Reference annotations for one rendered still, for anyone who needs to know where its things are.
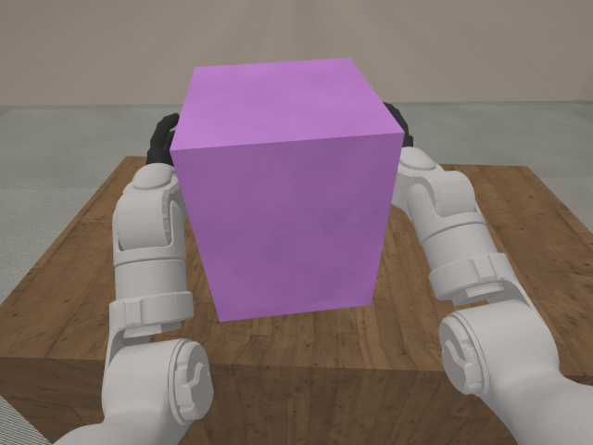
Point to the pedestal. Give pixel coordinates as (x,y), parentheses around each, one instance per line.
(366,375)

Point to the left robot forearm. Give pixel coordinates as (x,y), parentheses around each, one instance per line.
(149,254)

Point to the left robot hand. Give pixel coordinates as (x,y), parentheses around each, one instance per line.
(161,140)

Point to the right robot upper arm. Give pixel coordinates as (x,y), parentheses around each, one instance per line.
(503,354)

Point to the left robot upper arm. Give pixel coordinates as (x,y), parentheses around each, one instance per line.
(153,392)

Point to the right robot hand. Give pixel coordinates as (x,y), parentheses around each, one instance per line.
(408,139)

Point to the carton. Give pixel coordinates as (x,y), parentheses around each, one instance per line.
(287,171)

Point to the right robot forearm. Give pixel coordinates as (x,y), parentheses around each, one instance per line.
(464,262)

